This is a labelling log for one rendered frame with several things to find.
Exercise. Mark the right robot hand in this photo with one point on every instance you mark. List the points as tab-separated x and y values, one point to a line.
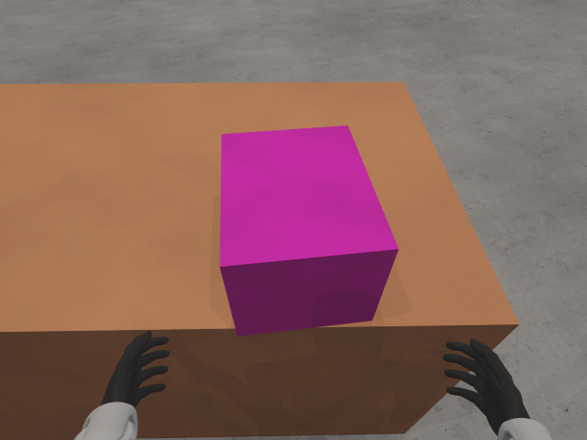
499	399

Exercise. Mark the robot left forearm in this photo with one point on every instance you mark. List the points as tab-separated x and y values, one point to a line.
111	421

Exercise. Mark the carton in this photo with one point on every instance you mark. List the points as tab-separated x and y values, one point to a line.
304	241

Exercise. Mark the robot right forearm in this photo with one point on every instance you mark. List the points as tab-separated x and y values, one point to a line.
523	429

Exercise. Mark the pedestal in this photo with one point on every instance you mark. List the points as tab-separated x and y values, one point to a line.
110	200

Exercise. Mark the left robot hand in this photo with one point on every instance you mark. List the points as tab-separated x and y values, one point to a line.
124	383

